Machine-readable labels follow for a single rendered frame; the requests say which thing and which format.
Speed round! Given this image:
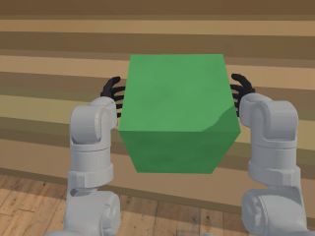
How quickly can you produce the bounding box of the robot left hand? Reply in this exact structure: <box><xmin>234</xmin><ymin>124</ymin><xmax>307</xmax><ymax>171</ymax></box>
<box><xmin>100</xmin><ymin>76</ymin><xmax>126</xmax><ymax>118</ymax></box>

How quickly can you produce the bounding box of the robot right hand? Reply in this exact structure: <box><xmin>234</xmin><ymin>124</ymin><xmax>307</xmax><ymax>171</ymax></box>
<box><xmin>230</xmin><ymin>73</ymin><xmax>256</xmax><ymax>117</ymax></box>

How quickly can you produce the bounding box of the right robot forearm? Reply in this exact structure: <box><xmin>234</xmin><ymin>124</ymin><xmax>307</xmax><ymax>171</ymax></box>
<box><xmin>239</xmin><ymin>92</ymin><xmax>307</xmax><ymax>226</ymax></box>

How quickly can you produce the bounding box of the robot right upper arm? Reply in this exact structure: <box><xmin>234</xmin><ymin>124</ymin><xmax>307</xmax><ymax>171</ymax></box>
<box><xmin>241</xmin><ymin>189</ymin><xmax>315</xmax><ymax>236</ymax></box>

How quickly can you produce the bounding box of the robot left upper arm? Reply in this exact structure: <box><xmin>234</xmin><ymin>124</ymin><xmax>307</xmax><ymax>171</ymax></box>
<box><xmin>42</xmin><ymin>191</ymin><xmax>121</xmax><ymax>236</ymax></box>

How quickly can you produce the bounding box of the carton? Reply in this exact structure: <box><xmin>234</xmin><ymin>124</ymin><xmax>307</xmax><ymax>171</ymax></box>
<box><xmin>118</xmin><ymin>54</ymin><xmax>241</xmax><ymax>174</ymax></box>

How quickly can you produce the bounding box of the left robot forearm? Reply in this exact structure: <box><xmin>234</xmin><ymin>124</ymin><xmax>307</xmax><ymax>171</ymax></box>
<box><xmin>64</xmin><ymin>96</ymin><xmax>118</xmax><ymax>227</ymax></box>

